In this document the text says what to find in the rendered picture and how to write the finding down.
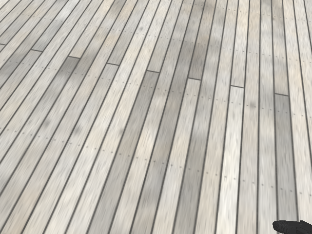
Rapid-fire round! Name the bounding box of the right robot hand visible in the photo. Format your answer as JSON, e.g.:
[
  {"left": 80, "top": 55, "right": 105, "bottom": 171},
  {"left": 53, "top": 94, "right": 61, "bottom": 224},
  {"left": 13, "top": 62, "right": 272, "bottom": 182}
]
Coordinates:
[{"left": 272, "top": 220, "right": 312, "bottom": 234}]

